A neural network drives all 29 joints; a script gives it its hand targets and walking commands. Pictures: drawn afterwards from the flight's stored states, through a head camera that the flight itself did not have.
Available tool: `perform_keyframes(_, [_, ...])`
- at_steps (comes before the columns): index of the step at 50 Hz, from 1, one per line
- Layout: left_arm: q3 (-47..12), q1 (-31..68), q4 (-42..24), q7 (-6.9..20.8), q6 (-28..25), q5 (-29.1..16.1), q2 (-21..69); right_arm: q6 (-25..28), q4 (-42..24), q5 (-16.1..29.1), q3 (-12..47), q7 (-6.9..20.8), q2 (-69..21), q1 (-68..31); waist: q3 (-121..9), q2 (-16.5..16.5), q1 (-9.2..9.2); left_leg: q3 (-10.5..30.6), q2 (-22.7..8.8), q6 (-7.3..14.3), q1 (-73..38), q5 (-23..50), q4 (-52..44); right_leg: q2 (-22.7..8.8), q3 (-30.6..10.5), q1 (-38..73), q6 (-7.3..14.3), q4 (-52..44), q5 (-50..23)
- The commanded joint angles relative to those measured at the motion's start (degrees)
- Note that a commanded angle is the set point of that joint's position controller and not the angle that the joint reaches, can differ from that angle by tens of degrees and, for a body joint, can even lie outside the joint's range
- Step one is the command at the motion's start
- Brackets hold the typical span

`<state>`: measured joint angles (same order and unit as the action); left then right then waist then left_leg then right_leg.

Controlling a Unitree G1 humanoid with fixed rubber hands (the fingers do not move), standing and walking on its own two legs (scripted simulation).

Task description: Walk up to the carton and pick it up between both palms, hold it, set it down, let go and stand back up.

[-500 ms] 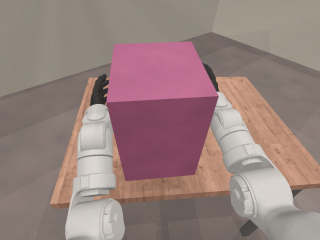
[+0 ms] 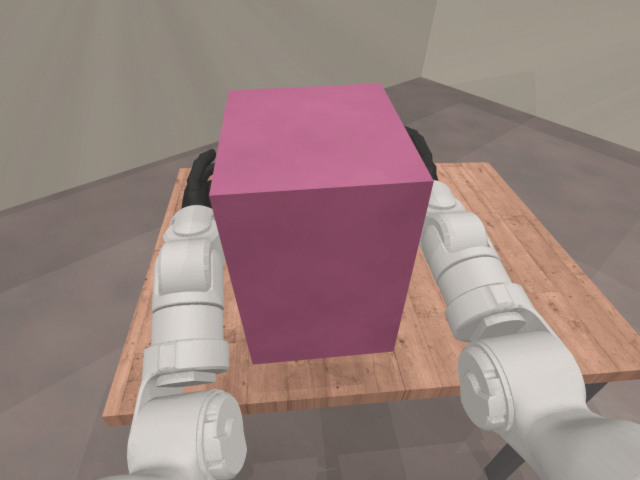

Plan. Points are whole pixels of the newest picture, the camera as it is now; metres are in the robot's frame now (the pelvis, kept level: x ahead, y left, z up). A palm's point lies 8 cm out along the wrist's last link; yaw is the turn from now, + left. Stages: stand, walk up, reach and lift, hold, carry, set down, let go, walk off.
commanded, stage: reach and lift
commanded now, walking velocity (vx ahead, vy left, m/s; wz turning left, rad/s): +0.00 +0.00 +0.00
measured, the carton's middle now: (315, 227) +0.37 +0.00 +0.17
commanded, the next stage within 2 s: hold in 0.42 s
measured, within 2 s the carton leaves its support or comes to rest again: neither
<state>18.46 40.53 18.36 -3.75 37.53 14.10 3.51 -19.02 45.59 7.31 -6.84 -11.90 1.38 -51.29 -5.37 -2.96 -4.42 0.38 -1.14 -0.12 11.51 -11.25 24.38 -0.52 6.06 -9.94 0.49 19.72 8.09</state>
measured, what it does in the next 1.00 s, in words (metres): stands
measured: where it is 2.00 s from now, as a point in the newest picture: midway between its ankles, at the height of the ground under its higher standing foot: outside the picture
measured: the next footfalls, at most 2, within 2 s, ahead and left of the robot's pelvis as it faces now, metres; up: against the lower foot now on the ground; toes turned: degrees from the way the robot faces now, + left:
none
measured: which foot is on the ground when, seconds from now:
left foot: down 0.00-1.00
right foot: down 0.00-1.00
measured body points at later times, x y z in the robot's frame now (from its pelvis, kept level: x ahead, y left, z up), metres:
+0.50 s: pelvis +0.00 +0.00 +0.00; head -0.05 +0.03 +0.45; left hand +0.39 +0.15 +0.21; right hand +0.40 -0.13 +0.23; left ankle +0.02 +0.12 -0.74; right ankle +0.03 -0.11 -0.74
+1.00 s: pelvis -0.01 +0.00 +0.00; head -0.07 +0.02 +0.45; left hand +0.37 +0.15 +0.22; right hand +0.39 -0.13 +0.25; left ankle +0.02 +0.12 -0.74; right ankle +0.03 -0.11 -0.74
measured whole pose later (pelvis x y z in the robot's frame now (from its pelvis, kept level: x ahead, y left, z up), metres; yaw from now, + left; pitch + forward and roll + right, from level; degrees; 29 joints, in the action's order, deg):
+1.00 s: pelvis -0.01 +0.00 +0.00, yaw +0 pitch -3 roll -1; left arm 18.2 40.9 10.7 -3.2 46.6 14.1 3.2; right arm -27.9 39.9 12.5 -4.0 -14.0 2.9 -53.3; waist -6.6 -1.7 -4.6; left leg 0.4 -1.1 -0.1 10.8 -11.0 24.4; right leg -0.5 6.1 -9.2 0.4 19.7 7.8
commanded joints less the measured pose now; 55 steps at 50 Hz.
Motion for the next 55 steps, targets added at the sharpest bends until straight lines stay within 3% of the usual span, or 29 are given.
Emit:
perform_keyframes(1, [-33.5, 56.2, -11.5, 8.8, -4.5, -12.8, 32.1, 1.0, -23.0, 9.4, 18.5, 4.4, -39.9, -45.5, -29.2, 6.7, -5.27, 1.2, 5.0, -2.6, -8.5, 12.4, -3.2, 3.1, -2.0, 20.0, -4.8, -0.6, -16.6])
perform_keyframes(2, [-34.2, 54.6, -11.4, 8.5, -4.1, -13.5, 32.8, 1.0, -27.0, 10.3, 20.0, 4.2, -39.5, -48.3, -30.9, 5.7, -5.48, 1.4, 5.1, -2.2, -9.2, 13.2, -2.9, 3.5, -1.7, 20.3, -4.8, -0.7, -17.7])
perform_keyframes(4, [-29.9, 54.6, -7.0, 9.4, -3.3, -10.6, 30.5, -0.3, -22.4, 9.4, 18.6, 3.8, -39.6, -46.6, -24.0, 3.7, -4.62, 1.0, 5.1, -1.4, -6.5, 9.2, -4.2, 3.0, -2.0, 19.9, -5.5, -1.0, -15.0])
perform_keyframes(7, [-30.8, 55.4, -8.4, 9.5, -2.8, -11.5, 31.2, -0.8, -23.0, 9.9, 18.9, 3.9, -39.5, -47.7, -24.4, 4.6, -4.70, 0.8, 5.2, -1.4, -5.8, 7.8, -4.6, 2.6, -2.2, 20.8, -5.2, -1.1, -13.8])
perform_keyframes(8, [-33.0, 57.9, -13.9, 9.2, -3.3, -12.3, 32.4, -0.6, -23.9, 10.6, 18.9, 4.0, -40.2, -46.9, -28.8, 6.7, -5.38, 1.5, 5.2, -2.1, -7.6, 11.2, -4.1, 3.1, -2.0, 20.5, -4.8, -0.8, -15.3])
perform_keyframes(9, [-34.9, 57.6, -15.2, 9.0, -3.1, -14.3, 33.1, -0.2, -30.2, 11.4, 21.2, 3.5, -41.3, -51.2, -33.0, 5.5, -5.05, 1.2, 5.4, -1.8, -8.6, 13.4, -3.0, 3.2, -2.1, 22.4, -5.0, -0.5, -18.4])
perform_keyframes(10, [-35.5, 58.6, -14.5, 8.6, -2.7, -13.7, 32.8, -0.8, -26.0, 10.9, 19.3, 3.5, -39.7, -48.4, -28.4, 7.2, -6.10, 1.8, 5.1, -2.6, -8.5, 12.2, -2.9, 3.5, -1.9, 19.6, -4.4, -0.1, -16.8])
perform_keyframes(12, [-35.1, 54.4, -14.3, 8.5, -1.7, -13.0, 33.1, -1.5, -28.3, 11.2, 21.1, 3.4, -39.3, -46.0, -29.3, 6.2, -5.83, 1.9, 5.0, -2.6, -9.3, 14.7, -2.8, 3.7, -2.2, 21.1, -4.3, -0.3, -18.5])
perform_keyframes(15, [-34.6, 53.6, -11.9, 9.1, -0.3, -11.9, 33.0, -2.5, -24.6, 10.9, 18.1, 3.3, -36.9, -45.4, -24.9, 8.1, -6.89, 1.8, 4.8, -3.3, -8.9, 11.1, -3.6, 3.5, -1.9, 18.5, -4.4, -1.5, -13.8])
perform_keyframes(16, [-32.4, 53.5, -11.5, 9.2, -0.2, -10.6, 32.6, -2.9, -23.0, 11.1, 19.1, 3.5, -37.4, -45.1, -23.5, 6.1, -5.36, 1.6, 4.9, -2.7, -8.1, 11.5, -3.8, 3.9, -1.7, 19.6, -4.4, -1.2, -14.3])
perform_keyframes(18, [-35.6, 55.9, -16.9, 8.4, 0.2, -12.3, 35.6, -2.5, -25.2, 12.8, 19.6, 4.3, -36.9, -47.0, -26.1, 9.3, -5.66, 2.3, 3.7, -3.8, -10.7, 13.7, -3.3, 4.6, -1.4, 16.7, -3.4, -0.9, -12.3])
perform_keyframes(19, [-34.3, 55.8, -13.6, 8.4, 0.4, -12.4, 34.8, -2.8, -25.7, 12.3, 18.8, 4.3, -36.4, -48.9, -25.4, 7.6, -5.63, 2.0, 3.8, -3.3, -10.2, 10.8, -3.8, 4.1, -1.6, 16.2, -3.5, -1.7, -10.7])
perform_keyframes(22, [-35.0, 55.4, -16.1, 8.8, 1.0, -12.7, 33.7, -2.8, -29.3, 12.8, 20.4, 3.8, -38.0, -49.2, -28.7, 6.8, -5.30, 1.7, 4.7, -2.6, -8.9, 11.8, -3.4, 3.9, -2.0, 19.7, -4.2, -1.3, -13.9])
perform_keyframes(24, [-37.6, 54.6, -20.9, 8.5, 1.4, -14.2, 34.7, -3.4, -33.5, 14.4, 22.8, 3.1, -38.0, -48.0, -32.3, 7.8, -6.22, 2.5, 4.7, -3.7, -11.3, 19.2, -1.6, 4.5, -2.1, 21.9, -4.2, -0.1, -20.5])
perform_keyframes(25, [-35.6, 52.4, -16.7, 8.3, 2.1, -12.8, 33.6, -4.3, -31.6, 14.5, 22.8, 3.0, -37.2, -47.9, -28.1, 6.4, -5.22, 2.3, 4.8, -3.0, -10.5, 17.3, -1.9, 4.4, -2.2, 20.6, -4.1, -0.9, -19.1])
perform_keyframes(28, [-34.5, 53.5, -15.1, 8.9, 3.2, -12.1, 33.2, -5.9, -27.2, 13.1, 20.0, 3.0, -35.7, -46.0, -22.3, 6.6, -6.18, 1.9, 4.4, -2.6, -7.1, 8.9, -4.2, 3.9, -2.4, 18.2, -4.0, -1.9, -11.5])
perform_keyframes(29, [-33.2, 52.4, -13.8, 9.2, 3.3, -11.3, 33.8, -5.4, -28.4, 13.2, 20.1, 3.2, -36.1, -48.4, -23.8, 6.0, -4.80, 1.5, 4.3, -2.1, -7.8, 8.8, -4.4, 4.1, -2.0, 18.5, -4.0, -1.8, -11.1])
perform_keyframes(31, [-31.7, 52.7, -14.1, 9.7, 4.0, -10.6, 32.1, -6.7, -26.5, 12.5, 20.4, 3.2, -37.5, -46.6, -20.9, 4.4, -4.70, 1.2, 4.7, -1.5, -5.0, 6.3, -5.3, 3.9, -2.2, 19.5, -4.3, -1.9, -9.8])
perform_keyframes(33, [-34.3, 55.1, -18.8, 9.3, 3.7, -12.3, 33.4, -6.3, -30.5, 14.4, 22.3, 3.3, -38.0, -49.3, -27.3, 6.2, -4.54, 1.3, 4.6, -2.0, -7.4, 11.9, -4.0, 4.2, -2.1, 20.4, -4.0, -1.1, -14.4])
perform_keyframes(35, [-32.3, 54.9, -14.5, 9.0, 3.9, -11.8, 32.9, -6.9, -28.8, 14.1, 21.6, 3.4, -37.0, -51.0, -23.6, 4.8, -3.48, 1.8, 4.2, -1.7, -5.9, 7.8, -4.9, 4.5, -2.2, 18.1, -3.9, -1.5, -9.4])
perform_keyframes(38, [-33.2, 56.6, -17.9, 8.8, 3.7, -12.8, 32.6, -7.0, -29.6, 14.3, 21.7, 3.5, -39.3, -50.0, -26.1, 5.1, -3.51, 1.6, 4.4, -1.4, -4.9, 7.3, -4.9, 4.2, -2.4, 19.7, -3.8, -1.1, -10.6])
perform_keyframes(42, [-31.0, 55.4, -13.0, 8.9, 4.7, -11.5, 32.8, -7.6, -28.7, 14.6, 20.9, 3.9, -37.6, -53.1, -22.3, 3.8, -2.68, 1.8, 4.1, -0.8, -4.1, 3.2, -6.3, 4.2, -2.5, 17.3, -3.7, -2.3, -5.7])
perform_keyframes(43, [-33.2, 57.2, -16.5, 8.6, 4.2, -13.2, 33.1, -6.9, -31.8, 14.6, 22.0, 3.9, -39.1, -53.4, -26.7, 4.7, -2.76, 1.4, 4.6, -1.0, -4.7, 5.7, -5.3, 4.1, -2.2, 18.8, -3.9, -1.3, -9.0])
perform_keyframes(44, [-31.2, 57.9, -15.0, 8.6, 4.0, -12.3, 32.1, -8.2, -25.4, 13.9, 20.4, 3.8, -38.6, -50.8, -22.4, 4.2, -3.27, 1.7, 4.4, -0.7, -3.0, 3.0, -5.9, 3.8, -2.3, 17.5, -4.0, -1.8, -6.2])
perform_keyframes(45, [-32.9, 59.8, -17.6, 8.6, 3.8, -13.1, 32.4, -8.2, -24.7, 13.4, 20.4, 3.8, -39.2, -48.5, -24.6, 5.7, -4.08, 1.2, 4.2, -1.4, -4.3, 3.6, -6.1, 3.7, -2.4, 18.4, -3.9, -1.5, -7.4])
perform_keyframes(46, [-31.6, 58.6, -16.4, 8.5, 3.9, -12.9, 31.9, -8.2, -25.6, 13.8, 21.1, 4.0, -39.0, -49.6, -23.9, 4.0, -3.26, 1.5, 4.3, -1.0, -3.5, 3.9, -6.2, 4.0, -2.3, 18.2, -3.8, -1.2, -7.5])
perform_keyframes(50, [-33.0, 57.0, -16.0, 8.3, 4.1, -13.2, 32.3, -7.8, -26.4, 13.9, 19.9, 4.1, -38.2, -50.0, -26.1, 6.6, -4.04, 1.3, 4.3, -1.5, -4.6, 5.2, -5.2, 3.8, -2.3, 18.8, -3.7, -1.1, -8.8])
perform_keyframes(51, [-32.4, 58.3, -17.3, 8.2, 3.8, -13.5, 32.0, -7.9, -27.8, 15.2, 21.3, 4.0, -39.6, -51.6, -27.2, 5.3, -2.72, 1.6, 4.1, -1.4, -4.7, 6.5, -4.9, 4.0, -2.5, 19.4, -4.1, -0.6, -10.1])
perform_keyframes(55, [-30.5, 58.0, -14.6, 8.7, 4.6, -11.4, 31.6, -8.5, -23.5, 14.0, 19.3, 4.4, -37.2, -50.1, -21.6, 5.9, -3.26, 1.2, 4.2, -1.6, -3.6, 4.1, -6.1, 4.1, -2.0, 17.0, -3.6, -1.7, -5.6])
